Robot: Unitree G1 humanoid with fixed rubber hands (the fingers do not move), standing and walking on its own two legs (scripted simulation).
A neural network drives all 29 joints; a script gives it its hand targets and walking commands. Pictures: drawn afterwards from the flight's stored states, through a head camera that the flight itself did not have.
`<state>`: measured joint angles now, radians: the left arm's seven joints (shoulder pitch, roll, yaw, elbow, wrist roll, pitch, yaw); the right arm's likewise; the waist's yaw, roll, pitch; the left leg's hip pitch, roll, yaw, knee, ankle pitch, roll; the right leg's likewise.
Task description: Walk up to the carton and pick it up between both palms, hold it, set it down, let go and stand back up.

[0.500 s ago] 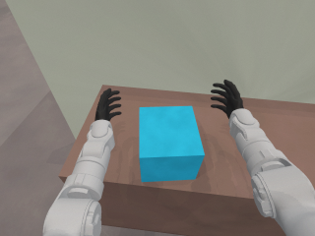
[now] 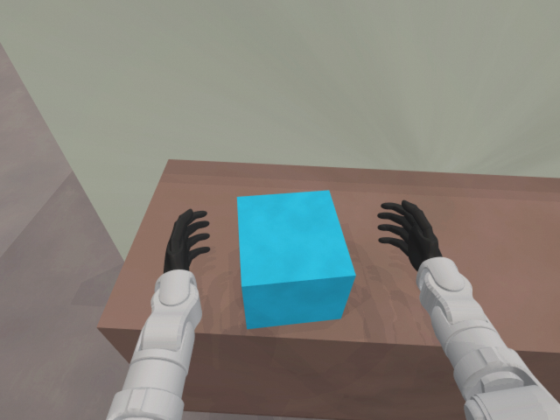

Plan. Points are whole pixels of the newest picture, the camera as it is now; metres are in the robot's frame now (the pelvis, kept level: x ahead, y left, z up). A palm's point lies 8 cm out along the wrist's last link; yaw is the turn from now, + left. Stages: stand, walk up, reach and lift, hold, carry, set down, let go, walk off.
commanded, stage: set down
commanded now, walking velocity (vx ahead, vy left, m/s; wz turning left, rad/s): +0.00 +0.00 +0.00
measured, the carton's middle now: (289, 258) +0.42 +0.03 -0.06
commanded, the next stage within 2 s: none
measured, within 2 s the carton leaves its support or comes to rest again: neither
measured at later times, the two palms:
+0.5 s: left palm (181, 315) +0.25 +0.18 +0.01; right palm (434, 317) +0.29 -0.19 +0.01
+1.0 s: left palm (178, 361) +0.20 +0.18 -0.02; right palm (447, 376) +0.22 -0.20 -0.03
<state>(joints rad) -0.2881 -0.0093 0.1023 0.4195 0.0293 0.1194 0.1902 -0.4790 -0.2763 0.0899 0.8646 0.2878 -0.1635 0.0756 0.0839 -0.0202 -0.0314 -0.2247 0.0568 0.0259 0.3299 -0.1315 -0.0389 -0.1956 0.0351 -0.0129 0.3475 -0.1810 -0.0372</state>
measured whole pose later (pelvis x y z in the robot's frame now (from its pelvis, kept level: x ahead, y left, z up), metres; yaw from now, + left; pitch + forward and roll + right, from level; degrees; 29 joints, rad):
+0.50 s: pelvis +0.01 +0.00 +0.00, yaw +0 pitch -1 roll +1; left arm 0.00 -0.02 0.05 0.36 0.04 -0.05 0.19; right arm -0.12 -0.23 0.11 0.70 0.26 -0.30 0.07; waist 0.06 -0.04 0.00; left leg -0.14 0.05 0.03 0.32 -0.15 -0.04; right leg -0.13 0.04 0.00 0.37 -0.21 -0.04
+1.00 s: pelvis +0.01 +0.00 +0.00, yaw -1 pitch -4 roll +1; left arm 0.22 0.00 -0.01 0.40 0.04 -0.25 0.20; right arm 0.12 -0.23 0.12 0.70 0.26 -0.47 0.10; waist 0.06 -0.04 0.03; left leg -0.09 0.05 0.04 0.33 -0.17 -0.05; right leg -0.08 0.03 0.01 0.39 -0.24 -0.04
